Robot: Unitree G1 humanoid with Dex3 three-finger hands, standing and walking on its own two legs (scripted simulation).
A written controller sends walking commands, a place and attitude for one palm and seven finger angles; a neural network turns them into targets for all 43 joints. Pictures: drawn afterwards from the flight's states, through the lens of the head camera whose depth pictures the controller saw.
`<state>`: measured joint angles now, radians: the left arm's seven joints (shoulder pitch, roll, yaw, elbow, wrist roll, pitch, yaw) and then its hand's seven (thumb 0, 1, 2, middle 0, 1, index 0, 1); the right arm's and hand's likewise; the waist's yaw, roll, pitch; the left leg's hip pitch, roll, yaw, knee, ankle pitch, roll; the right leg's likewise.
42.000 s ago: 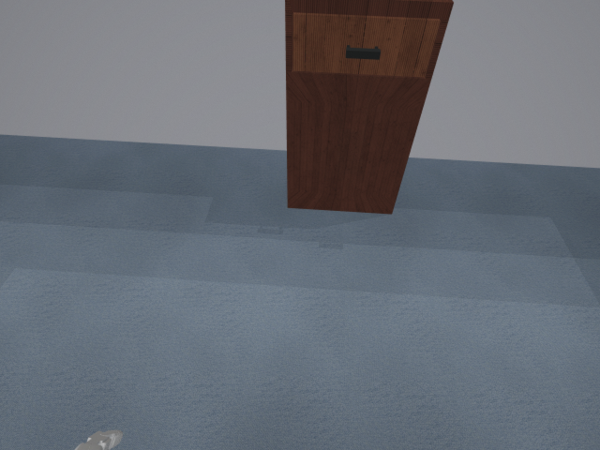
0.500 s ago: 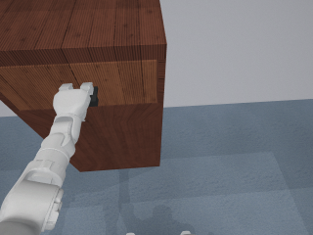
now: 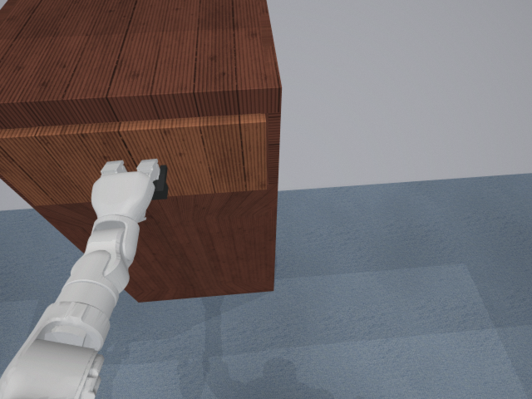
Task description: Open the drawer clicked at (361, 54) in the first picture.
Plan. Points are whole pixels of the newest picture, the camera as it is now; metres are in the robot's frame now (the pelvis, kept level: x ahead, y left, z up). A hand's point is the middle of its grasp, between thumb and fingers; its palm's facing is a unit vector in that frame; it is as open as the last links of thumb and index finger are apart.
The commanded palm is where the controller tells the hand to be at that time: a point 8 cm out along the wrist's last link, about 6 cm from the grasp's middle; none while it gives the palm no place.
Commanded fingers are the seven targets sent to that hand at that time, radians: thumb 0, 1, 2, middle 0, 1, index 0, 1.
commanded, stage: pull the drawer open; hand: left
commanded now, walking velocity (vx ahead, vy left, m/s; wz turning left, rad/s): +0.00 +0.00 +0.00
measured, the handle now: (135, 181) +0.46 +0.23 +0.03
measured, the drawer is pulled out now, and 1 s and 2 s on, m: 0.02 0.13 0.29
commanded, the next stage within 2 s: none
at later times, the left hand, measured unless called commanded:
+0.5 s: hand (134, 224) +0.39 +0.22 +0.00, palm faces -0.06 -0.01 -1.00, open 5.6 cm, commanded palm +0.37 +0.22 +0.06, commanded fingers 0.00 0.90 0.90 -0.40 -1.35 -0.40 -1.35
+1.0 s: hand (128, 277) +0.30 +0.21 +0.00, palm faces +0.01 -0.09 -1.00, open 5.5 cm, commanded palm +0.28 +0.21 +0.06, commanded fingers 0.00 0.90 0.90 -0.40 -1.35 -0.40 -1.35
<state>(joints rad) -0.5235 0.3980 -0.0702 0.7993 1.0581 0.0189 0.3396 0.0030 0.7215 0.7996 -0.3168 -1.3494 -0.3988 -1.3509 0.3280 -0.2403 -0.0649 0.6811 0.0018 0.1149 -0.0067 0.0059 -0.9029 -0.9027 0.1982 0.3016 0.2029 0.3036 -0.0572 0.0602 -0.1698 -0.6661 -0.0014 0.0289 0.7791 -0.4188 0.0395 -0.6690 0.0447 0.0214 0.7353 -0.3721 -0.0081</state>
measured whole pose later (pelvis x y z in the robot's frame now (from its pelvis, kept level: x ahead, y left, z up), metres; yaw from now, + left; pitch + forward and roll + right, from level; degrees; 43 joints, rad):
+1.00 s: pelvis +0.01 +0.00 +0.01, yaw +1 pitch +12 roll -1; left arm 0.04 0.33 -0.13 0.23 1.05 0.11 0.38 0.03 0.72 0.81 -0.26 -1.35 -0.43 -1.35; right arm 0.22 -0.25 -0.06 0.62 0.00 0.10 0.01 0.01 -0.90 -0.90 0.20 0.30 0.20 0.30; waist -0.01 0.06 -0.15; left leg -0.52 -0.01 0.03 0.72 -0.41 0.03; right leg -0.54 0.04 0.02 0.70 -0.38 -0.01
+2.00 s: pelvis +0.00 -0.02 -0.01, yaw +1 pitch +10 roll +1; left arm 0.63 0.35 -0.12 -0.21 1.07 0.02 0.45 0.05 0.68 0.80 -0.30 -1.35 -0.42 -1.35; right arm 0.10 -0.22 -0.01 0.54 -0.04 0.07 0.04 0.01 -0.90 -0.90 0.20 0.30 0.20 0.30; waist 0.08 0.06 -0.14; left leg -0.55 -0.01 0.03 0.84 -0.47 0.01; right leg -0.59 0.04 0.02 0.86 -0.45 -0.04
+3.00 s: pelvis -0.03 -0.04 +0.00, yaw +2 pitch +7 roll +1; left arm 0.49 0.37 -0.10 -0.11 1.04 0.04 0.40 0.00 -0.43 0.33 -0.32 -1.23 -0.39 -1.22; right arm 0.11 -0.23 0.01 0.56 -0.03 0.07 -0.04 0.01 -0.90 -0.90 0.20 0.30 0.20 0.30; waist 0.09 0.05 -0.10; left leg -0.53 0.00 -0.01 0.81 -0.41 -0.02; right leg -0.55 0.05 -0.02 0.83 -0.41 -0.06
